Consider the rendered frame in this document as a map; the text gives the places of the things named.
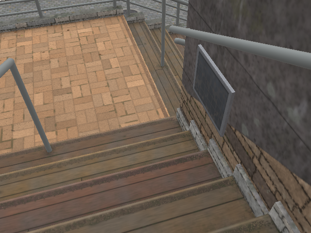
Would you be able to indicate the stairs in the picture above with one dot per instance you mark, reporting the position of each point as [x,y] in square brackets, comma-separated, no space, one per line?
[167,78]
[148,177]

